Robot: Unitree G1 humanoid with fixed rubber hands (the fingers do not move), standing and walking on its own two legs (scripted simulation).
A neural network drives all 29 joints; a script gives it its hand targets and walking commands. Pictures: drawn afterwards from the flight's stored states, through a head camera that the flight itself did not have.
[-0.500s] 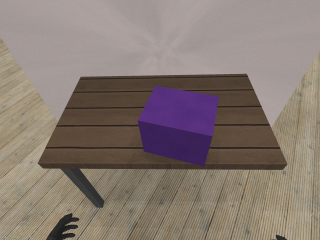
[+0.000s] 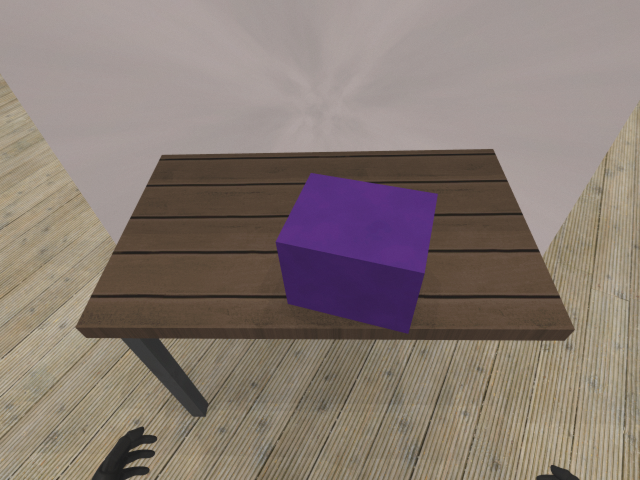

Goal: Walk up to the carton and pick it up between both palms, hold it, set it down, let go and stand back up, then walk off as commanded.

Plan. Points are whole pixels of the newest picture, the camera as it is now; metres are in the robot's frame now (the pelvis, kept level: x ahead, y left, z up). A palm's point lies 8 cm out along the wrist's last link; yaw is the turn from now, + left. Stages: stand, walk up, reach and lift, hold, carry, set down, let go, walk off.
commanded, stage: stand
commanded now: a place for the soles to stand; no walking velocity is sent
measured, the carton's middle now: (358, 251) +0.49 -0.04 -0.05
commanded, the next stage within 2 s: reach and lift in 0.10 s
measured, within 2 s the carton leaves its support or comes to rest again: neither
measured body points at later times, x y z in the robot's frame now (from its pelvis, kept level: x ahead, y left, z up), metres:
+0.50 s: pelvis +0.01 +0.00 +0.01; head +0.04 +0.00 +0.45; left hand +0.20 +0.28 -0.06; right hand +0.16 -0.30 -0.07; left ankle +0.00 +0.12 -0.72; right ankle +0.04 -0.12 -0.72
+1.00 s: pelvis +0.00 +0.03 +0.02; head +0.01 +0.06 +0.47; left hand +0.20 +0.28 -0.04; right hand +0.17 -0.22 -0.03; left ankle +0.00 +0.12 -0.72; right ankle +0.04 -0.12 -0.72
